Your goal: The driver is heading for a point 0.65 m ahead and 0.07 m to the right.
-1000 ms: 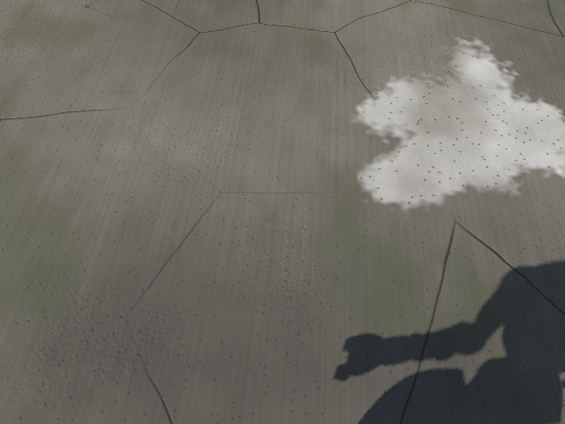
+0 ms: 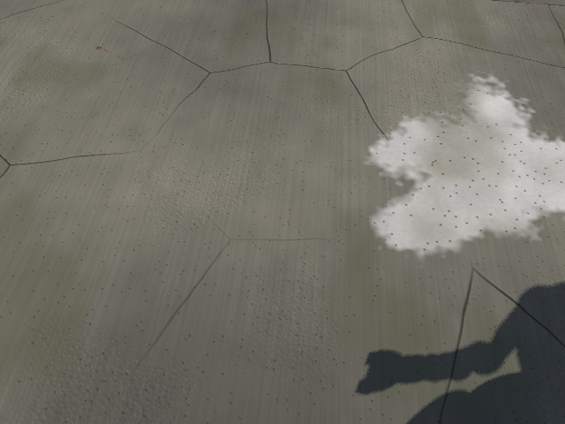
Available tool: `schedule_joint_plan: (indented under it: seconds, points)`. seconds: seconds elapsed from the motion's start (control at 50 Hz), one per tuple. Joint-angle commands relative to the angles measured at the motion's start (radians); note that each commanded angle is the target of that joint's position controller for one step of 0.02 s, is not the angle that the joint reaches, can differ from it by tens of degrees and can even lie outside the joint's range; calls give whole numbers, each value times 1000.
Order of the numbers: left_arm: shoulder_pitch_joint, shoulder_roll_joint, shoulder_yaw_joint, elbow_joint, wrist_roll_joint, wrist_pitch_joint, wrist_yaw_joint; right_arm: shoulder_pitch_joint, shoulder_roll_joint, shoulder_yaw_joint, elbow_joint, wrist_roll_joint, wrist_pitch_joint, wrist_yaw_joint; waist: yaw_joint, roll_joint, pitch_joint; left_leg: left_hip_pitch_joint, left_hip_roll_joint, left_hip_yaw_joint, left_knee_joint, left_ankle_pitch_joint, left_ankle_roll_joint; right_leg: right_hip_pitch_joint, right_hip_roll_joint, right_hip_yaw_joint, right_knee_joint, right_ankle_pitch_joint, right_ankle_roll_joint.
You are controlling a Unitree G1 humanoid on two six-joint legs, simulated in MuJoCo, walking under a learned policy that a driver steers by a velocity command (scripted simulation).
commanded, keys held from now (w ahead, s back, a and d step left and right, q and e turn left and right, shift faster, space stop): w+e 0.34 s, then w+q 0.40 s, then no key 0.26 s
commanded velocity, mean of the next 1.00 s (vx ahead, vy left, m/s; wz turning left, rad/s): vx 0.42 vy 0.00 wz -0.09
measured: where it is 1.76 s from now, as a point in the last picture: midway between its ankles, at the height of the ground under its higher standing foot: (321, 365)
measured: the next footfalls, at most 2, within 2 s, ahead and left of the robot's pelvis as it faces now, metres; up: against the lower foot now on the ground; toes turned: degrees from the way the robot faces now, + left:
right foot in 0.22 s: +0.28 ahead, -0.14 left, +0.00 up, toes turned -9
left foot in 0.78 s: +0.64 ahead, -0.01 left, +0.00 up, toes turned -4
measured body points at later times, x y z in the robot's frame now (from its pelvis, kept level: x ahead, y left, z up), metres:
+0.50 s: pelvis +0.26 -0.08 +0.00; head +0.28 -0.10 +0.45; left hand +0.41 +0.16 -0.10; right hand +0.35 -0.39 -0.10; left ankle +0.43 +0.08 -0.66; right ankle +0.24 -0.14 -0.74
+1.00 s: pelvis +0.55 -0.08 +0.00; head +0.59 -0.08 +0.45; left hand +0.68 +0.19 -0.12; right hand +0.68 -0.35 -0.10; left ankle +0.60 -0.01 -0.74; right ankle +0.54 -0.24 -0.67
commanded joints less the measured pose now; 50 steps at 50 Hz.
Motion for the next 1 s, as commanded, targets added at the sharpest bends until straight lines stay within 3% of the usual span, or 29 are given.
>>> schedule_joint_plan:
  seconds: [0.02,0.08,0.12,0.14,0.18,0.2,0.22,0.24,0.26,0.28,0.3,0.32,0.34,0.38,0.44,0.48,0.56,0.68,0.74,0.76,0.78,0.8,0.82,0.84,0.86,0.88,0.9,0.96,1.0]
  points:
    - [-175,-8,-13,-130,10,-14,-25,-33,-136,-24,-58,0,-9,-11,-20,113,90,33,227,-85,-161,379,120,-194,-48,-33,-126,153,35]
    - [-266,-20,-27,-188,15,-15,-40,-8,-177,-29,-47,9,-9,-18,-40,123,113,-46,226,-1,-193,368,118,-61,-37,-111,-311,250,37]
    - [-276,8,-19,-213,11,-11,-47,4,-195,-34,-37,18,-5,-16,-24,132,119,-7,258,24,-170,458,113,-28,-27,-125,-363,229,8]
    - [-267,26,-12,-222,10,-9,-50,-4,-201,-37,-40,19,-1,-16,-4,135,106,25,268,47,-125,606,102,-4,-10,-137,-381,207,-16]
    - [-176,72,14,-218,11,-4,-50,-19,-226,-44,-50,18,12,-22,65,168,19,68,276,93,55,996,75,134,52,-182,-379,149,-65]
    - [-37,114,39,-187,7,1,-46,-31,-234,-46,-58,15,23,-27,142,168,-65,34,262,117,233,1100,55,312,90,-193,-400,157,-96]
    - [123,168,73,-147,5,12,-30,-30,-229,-41,-73,12,24,-33,219,138,-143,-121,230,125,464,1017,23,571,92,-138,-422,159,-133]
    - [234,252,95,-129,8,27,-4,6,-145,-16,-117,-13,10,-28,202,-84,-246,-455,122,126,839,324,-25,890,-135,248,-462,49,-225]
    - [204,271,86,-162,13,16,-5,42,-84,12,-150,0,-27,-12,143,-185,-426,-679,-43,-80,1111,-259,-43,1031,-346,825,-687,-199,-391]
    - [178,194,69,-158,22,5,-6,-91,-190,-17,-178,36,-54,0,189,-73,-308,-790,16,-181,1150,-186,-23,942,-314,757,-763,-257,-328]
    - [134,158,58,-156,26,-4,-5,-150,-195,-16,-205,56,-68,3,156,-35,-157,-806,59,-153,1088,-91,0,777,-275,597,-777,-207,-284]
    - [61,140,52,-169,27,-12,-7,-159,-182,-15,-198,40,-70,-6,99,59,-73,-749,103,-144,998,-23,1,602,-225,482,-785,-85,-254]
    - [8,115,45,-185,38,-17,-9,-139,-185,-24,-188,19,-61,-14,55,49,-47,-676,133,-148,929,18,-4,487,-179,393,-793,25,-237]
    - [-32,74,34,-193,47,-24,-7,-76,-161,-23,-163,11,-29,-7,12,-1,-45,-584,166,-129,879,70,-21,367,-150,282,-833,156,-238]
    - [17,86,33,-147,41,-44,-5,-128,-141,-19,-180,2,-1,-12,28,-10,-3,-615,177,-99,773,186,-58,301,-132,150,-869,288,-234]
    - [51,91,31,-124,42,-47,3,-203,-131,-14,-203,4,-2,-13,59,-4,20,-660,178,-93,648,318,-60,325,-115,92,-877,314,-206]
    - [104,118,31,-90,39,-47,15,-319,-105,-1,-231,21,-20,10,124,10,39,-649,140,-67,408,530,-31,407,-119,21,-896,284,-142]
    - [184,128,34,-28,40,-16,23,-443,-93,11,-305,32,-28,58,167,25,72,-797,82,-66,278,384,20,707,-211,-21,-811,474,-136]
    - [161,151,38,-37,41,6,35,-398,-115,2,-324,27,-24,75,115,-20,-1,-670,6,20,268,221,67,758,-212,-67,-657,922,-108]
    - [157,158,37,-42,44,15,42,-312,-146,-14,-310,18,-21,72,64,-37,-61,-540,-37,44,267,184,88,744,-196,-74,-524,1125,-95]
    - [137,159,32,-48,43,20,49,-164,-189,-36,-284,14,-25,63,-25,-24,-141,-313,-51,28,188,310,123,658,-162,-100,-323,1144,-62]
    - [140,127,13,-78,63,6,53,-13,-264,-52,-260,-2,-21,47,-80,73,-285,40,132,-193,224,629,197,416,-111,-122,-19,793,-20]
    - [312,2,-27,-75,74,-19,27,-21,-308,-52,-254,-11,-22,46,27,332,-439,426,435,-685,228,897,421,-6,100,-71,357,-324,57]
    - [255,151,3,-35,48,-33,11,31,-200,-35,-262,-3,-4,37,-66,128,-524,436,397,-654,212,894,382,-21,55,81,423,-348,47]
    - [128,155,8,-93,11,-38,6,-61,-188,-24,-273,2,5,29,-55,115,-347,315,366,-485,193,956,334,-97,-1,67,387,-292,52]
    - [64,129,-2,-112,19,-39,12,-127,-175,-21,-278,8,11,26,-30,20,-229,161,320,-400,153,943,296,-111,-37,31,307,-246,57]
    - [41,120,2,-112,29,-30,19,-177,-158,-14,-283,11,14,24,4,-7,-139,25,285,-347,106,911,277,-91,-56,13,234,-213,69]
    - [162,60,-5,-82,36,12,34,-263,-151,-10,-276,-4,9,29,102,82,-100,-243,210,-206,9,910,268,113,-69,-16,58,-117,116]
    - [175,44,-9,-75,44,21,47,-293,-161,-15,-262,-7,9,28,113,119,-113,-291,180,-134,6,952,255,169,-56,-35,-79,-38,138]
